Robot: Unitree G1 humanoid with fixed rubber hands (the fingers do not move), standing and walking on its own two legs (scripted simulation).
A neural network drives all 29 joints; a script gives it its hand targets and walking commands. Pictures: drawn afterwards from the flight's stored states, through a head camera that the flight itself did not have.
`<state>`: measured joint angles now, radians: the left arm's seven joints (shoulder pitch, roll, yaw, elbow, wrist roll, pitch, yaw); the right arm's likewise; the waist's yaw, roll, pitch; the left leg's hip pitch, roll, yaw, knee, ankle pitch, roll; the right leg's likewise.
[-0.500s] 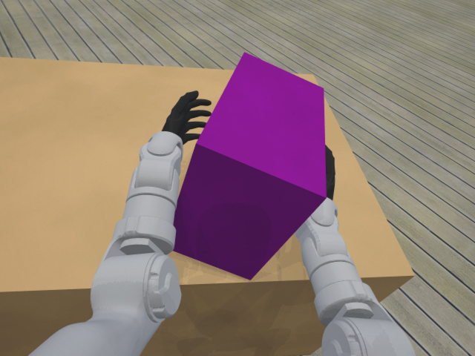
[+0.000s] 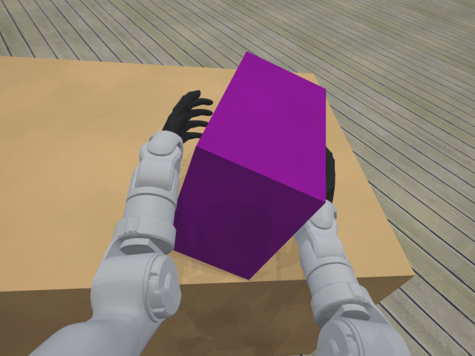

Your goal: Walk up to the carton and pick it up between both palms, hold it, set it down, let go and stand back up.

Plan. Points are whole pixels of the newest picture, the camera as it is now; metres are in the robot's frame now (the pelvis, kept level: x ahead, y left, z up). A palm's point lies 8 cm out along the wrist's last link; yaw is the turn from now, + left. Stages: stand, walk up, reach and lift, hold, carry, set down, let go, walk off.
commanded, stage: set down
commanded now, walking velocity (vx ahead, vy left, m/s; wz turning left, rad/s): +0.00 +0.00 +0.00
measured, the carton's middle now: (247, 163) +0.42 -0.05 +0.10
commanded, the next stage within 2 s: none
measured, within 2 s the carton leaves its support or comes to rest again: rests again in 1.24 s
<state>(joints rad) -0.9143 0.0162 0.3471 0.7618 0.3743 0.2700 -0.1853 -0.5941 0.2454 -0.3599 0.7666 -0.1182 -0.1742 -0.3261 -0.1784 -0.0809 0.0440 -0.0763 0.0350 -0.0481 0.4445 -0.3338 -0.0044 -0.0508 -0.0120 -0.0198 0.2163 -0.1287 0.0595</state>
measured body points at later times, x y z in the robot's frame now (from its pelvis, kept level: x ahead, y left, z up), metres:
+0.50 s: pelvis +0.00 +0.00 +0.00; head +0.02 +0.05 +0.45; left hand +0.46 +0.06 +0.15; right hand +0.35 -0.17 +0.10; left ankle -0.06 +0.11 -0.74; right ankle -0.01 -0.17 -0.74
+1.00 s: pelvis +0.00 +0.00 +0.00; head +0.04 +0.05 +0.45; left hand +0.47 +0.08 +0.11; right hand +0.35 -0.16 +0.06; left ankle -0.06 +0.11 -0.74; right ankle -0.01 -0.16 -0.74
